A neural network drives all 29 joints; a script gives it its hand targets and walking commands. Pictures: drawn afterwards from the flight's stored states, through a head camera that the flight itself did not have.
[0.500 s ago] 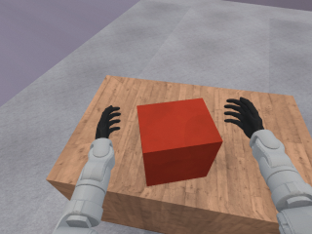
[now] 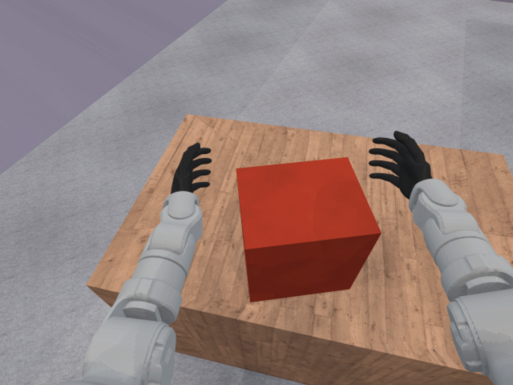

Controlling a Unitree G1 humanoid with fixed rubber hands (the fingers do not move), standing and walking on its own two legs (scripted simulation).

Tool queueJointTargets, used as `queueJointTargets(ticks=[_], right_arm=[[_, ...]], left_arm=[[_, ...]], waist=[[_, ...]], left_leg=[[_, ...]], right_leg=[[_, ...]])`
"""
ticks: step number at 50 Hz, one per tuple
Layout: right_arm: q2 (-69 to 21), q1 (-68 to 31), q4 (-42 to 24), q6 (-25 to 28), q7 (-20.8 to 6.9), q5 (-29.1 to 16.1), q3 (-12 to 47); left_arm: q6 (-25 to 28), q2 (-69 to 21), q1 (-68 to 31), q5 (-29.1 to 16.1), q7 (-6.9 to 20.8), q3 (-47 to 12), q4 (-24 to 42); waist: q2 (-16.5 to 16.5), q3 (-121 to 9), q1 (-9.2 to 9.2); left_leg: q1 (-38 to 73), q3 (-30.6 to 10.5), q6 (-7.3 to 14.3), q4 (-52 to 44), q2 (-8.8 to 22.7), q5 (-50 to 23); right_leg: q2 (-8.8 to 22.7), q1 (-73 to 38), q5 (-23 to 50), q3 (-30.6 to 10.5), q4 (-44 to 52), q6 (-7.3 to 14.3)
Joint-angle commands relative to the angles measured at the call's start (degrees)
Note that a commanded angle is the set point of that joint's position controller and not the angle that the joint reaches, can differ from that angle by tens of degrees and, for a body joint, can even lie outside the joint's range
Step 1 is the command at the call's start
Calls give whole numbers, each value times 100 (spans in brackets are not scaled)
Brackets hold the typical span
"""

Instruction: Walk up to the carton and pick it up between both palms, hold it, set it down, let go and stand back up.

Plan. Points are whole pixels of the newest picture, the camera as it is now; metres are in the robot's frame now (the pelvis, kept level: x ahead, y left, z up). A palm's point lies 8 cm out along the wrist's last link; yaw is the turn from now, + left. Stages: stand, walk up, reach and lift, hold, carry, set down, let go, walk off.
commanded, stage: reach and lift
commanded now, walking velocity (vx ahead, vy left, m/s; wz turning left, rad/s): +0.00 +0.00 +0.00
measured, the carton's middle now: (296, 233) +0.42 +0.01 -0.07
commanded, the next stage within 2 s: none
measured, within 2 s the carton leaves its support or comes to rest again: neither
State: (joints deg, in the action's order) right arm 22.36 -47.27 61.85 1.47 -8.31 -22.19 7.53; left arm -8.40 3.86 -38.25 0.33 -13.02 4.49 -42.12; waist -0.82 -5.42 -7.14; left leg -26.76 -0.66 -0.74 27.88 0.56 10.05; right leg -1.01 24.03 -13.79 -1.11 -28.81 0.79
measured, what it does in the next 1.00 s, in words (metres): stands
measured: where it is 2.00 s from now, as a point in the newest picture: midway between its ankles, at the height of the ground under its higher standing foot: outside the picture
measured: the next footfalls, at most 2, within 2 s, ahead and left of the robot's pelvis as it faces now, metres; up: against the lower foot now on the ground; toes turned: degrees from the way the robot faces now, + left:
none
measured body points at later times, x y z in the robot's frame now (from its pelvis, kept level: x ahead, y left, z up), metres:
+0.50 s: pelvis +0.00 +0.00 -0.02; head +0.11 -0.01 +0.42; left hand +0.38 +0.20 -0.02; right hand +0.47 -0.18 +0.00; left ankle +0.03 +0.13 -0.74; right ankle +0.00 -0.12 -0.74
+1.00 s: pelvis +0.00 -0.01 -0.02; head +0.13 -0.02 +0.41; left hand +0.39 +0.19 -0.03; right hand +0.47 -0.13 -0.02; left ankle +0.03 +0.13 -0.74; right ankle +0.00 -0.12 -0.74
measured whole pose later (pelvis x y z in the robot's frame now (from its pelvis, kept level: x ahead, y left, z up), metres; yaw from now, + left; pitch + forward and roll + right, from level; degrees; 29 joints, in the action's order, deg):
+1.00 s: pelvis +0.00 -0.01 -0.02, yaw +0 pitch +30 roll +0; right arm 15.2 -47.9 72.1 24.7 -3.3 -15.2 8.3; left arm 25.6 2.5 -38.4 -4.8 -8.0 6.7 -64.5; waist -0.8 -15.1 -8.0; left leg -51.6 -0.7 -1.0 29.7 1.0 8.0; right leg -1.5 49.9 -12.6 -1.1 -32.5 0.7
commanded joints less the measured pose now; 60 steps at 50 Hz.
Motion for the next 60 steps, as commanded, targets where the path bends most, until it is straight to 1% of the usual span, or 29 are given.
queueJointTargets(ticks=[1,2,3,6,7,8,9,11,13,15,16,18,19,20,24,27,28,29,31,34,36,37,40,41,47,49,52,58,60], right_arm=[[962,-2610,0,511,87,-180,79],[912,-2568,-197,639,87,-248,255],[774,-2480,213,700,85,-196,144],[786,-2659,248,977,40,-239,352],[772,-2570,432,1028,60,-181,227],[689,-2565,485,1095,46,-221,370],[730,-2517,736,1169,57,-175,301],[611,-2671,402,1312,67,-209,406],[619,-2679,659,1423,38,-172,408],[677,-2666,712,1510,56,-90,341],[582,-2756,567,1596,50,-119,404],[585,-2580,827,1731,47,74,283],[522,-2690,860,1801,39,18,395],[584,-2619,811,1834,53,42,304],[406,-2602,511,2116,90,182,323],[320,-2461,544,2282,126,212,362],[281,-2482,546,2286,153,316,327],[286,-2451,514,2336,164,304,272],[246,-2588,493,2401,211,445,237],[-130,-2501,469,2486,246,583,265],[-137,-2482,642,2526,271,656,82],[-228,-2631,499,2594,271,716,65],[-328,-2320,719,2601,392,920,-137],[-449,-2555,524,2603,372,911,-127],[-784,-2519,858,2592,516,1203,-417],[-916,-2633,689,2601,513,1317,-378],[-805,-2716,971,2586,607,1384,-654],[-1361,-2671,823,2548,615,1584,-478],[-1472,-2666,736,2573,623,1694,-559]], left_arm=[[703,588,-1959,-397,48,762,18],[843,657,-1673,-416,77,889,-75],[1033,564,-1776,-402,98,813,-402],[1483,585,-1801,-518,142,781,-540],[1634,572,-1961,-571,140,626,-556],[1779,709,-1849,-631,170,698,-840],[1889,620,-1874,-663,202,629,-983],[2179,773,-1928,-793,219,654,-1226],[2434,783,-1937,-876,228,626,-1469],[2605,793,-2027,-993,250,558,-1614],[2723,855,-1992,-1040,273,627,-1683],[2931,700,-2003,-1100,300,467,-1630],[2989,797,-1918,-992,310,670,-1760],[3027,746,-1900,-1028,300,554,-1703],[3340,805,-1665,-1036,403,680,-1864],[3454,677,-1384,-909,466,839,-1706],[3423,716,-1348,-955,495,827,-1920],[3462,621,-1353,-878,525,822,-1847],[3515,719,-1422,-739,520,1020,-1860],[3589,398,-1264,-636,609,1036,-1818],[3601,283,-1467,-552,591,1018,-1545],[3623,158,-1389,-536,578,1022,-1594],[3627,62,-1294,-377,574,1036,-1550],[3666,-46,-1447,-372,578,1020,-1549],[3641,-460,-1512,-163,489,925,-1579],[3687,-575,-1709,-87,486,980,-1486],[3634,-431,-1767,99,364,1084,-1537],[3670,-787,-1840,331,312,1097,-1401],[3697,-968,-1893,327,333,908,-1246]], waist=[[-210,-3128,-805],[-311,-3243,-973],[-217,-3058,-854],[-173,-3402,-973],[-80,-3304,-765],[-179,-3411,-934],[-194,-3277,-740],[-377,-3735,-925],[-300,-3691,-919],[-457,-3935,-833],[-503,-4044,-903],[-423,-4492,-706],[-333,-4529,-886],[-405,-4626,-776],[-638,-5084,-883],[-583,-5291,-844],[-905,-5259,-851],[-748,-5205,-775],[-856,-5317,-830],[-925,-5102,-824],[-653,-5296,-744],[-681,-5333,-822],[-627,-5255,-626],[-564,-5223,-721],[-317,-4969,-551],[-389,-5102,-644],[-265,-4888,-585],[-346,-4960,-634],[-309,-5071,-473]], left_leg=[[1242,396,-335,134,92,-2574],[1195,452,-331,207,86,-2704],[1068,423,-338,247,106,-2614],[947,464,-393,355,142,-2735],[920,412,-441,355,168,-2624],[731,474,-417,455,177,-2603],[640,449,-421,458,133,-2456],[401,494,-338,526,168,-2261],[343,450,-387,587,199,-2088],[270,454,-370,646,222,-1955],[109,472,-343,727,202,-2074],[412,402,-411,822,224,-2391],[352,451,-411,926,200,-2478],[484,384,-426,902,248,-2471],[198,430,-323,1092,171,-2824],[303,486,-367,1122,119,-3303],[101,459,-292,1160,150,-3074],[-25,467,-291,1072,109,-3058],[-145,485,-278,1110,116,-3117],[-260,509,-230,1063,94,-2991],[17,496,-296,1030,114,-3097],[36,487,-307,1080,122,-3288],[35,457,-289,1019,121,-3003],[-32,474,-291,1043,106,-2923],[275,399,-364,1051,145,-2914],[197,457,-320,1059,145,-2740],[402,413,-377,1056,142,-2825],[419,455,-328,1138,132,-2935],[523,400,-319,1097,152,-2917]], right_leg=[[-468,-511,1718,-14,420,126],[-471,-634,1915,-72,335,107],[-465,-514,1646,-77,322,128],[-496,-325,1421,-25,221,146],[-518,-94,1217,40,240,166],[-483,-74,1221,-16,167,135],[-482,-12,1130,30,160,130],[-472,60,953,11,68,93],[-469,485,675,100,-91,83],[-461,587,716,91,-136,79],[-448,659,728,48,-188,61],[-504,958,957,222,-303,66],[-474,949,949,143,-294,69],[-525,1099,913,204,-289,82],[-480,1095,1355,189,-429,13],[-494,835,2004,138,-426,-40],[-489,830,1986,144,-477,-94],[-447,815,2224,119,-512,-90],[-443,610,2451,106,-622,-161],[-429,519,2426,106,-596,-165],[-454,694,2290,146,-504,-141],[-466,802,2339,189,-533,-127],[-432,742,2347,161,-447,-149],[-432,851,1948,211,-452,-123],[-484,1159,1316,265,-241,-13],[-488,1188,1268,251,-301,-31],[-529,1364,1033,322,-235,5],[-489,1162,1284,289,-261,-10],[-485,1204,1334,302,-215,-14]])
